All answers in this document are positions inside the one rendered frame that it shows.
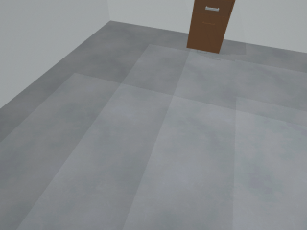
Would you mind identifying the cabinet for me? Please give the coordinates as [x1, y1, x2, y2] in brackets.
[186, 0, 236, 54]

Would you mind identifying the handle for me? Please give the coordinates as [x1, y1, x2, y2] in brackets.
[205, 6, 219, 11]
[202, 22, 215, 27]

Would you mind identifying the drawer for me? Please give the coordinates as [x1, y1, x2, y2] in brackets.
[195, 0, 232, 17]

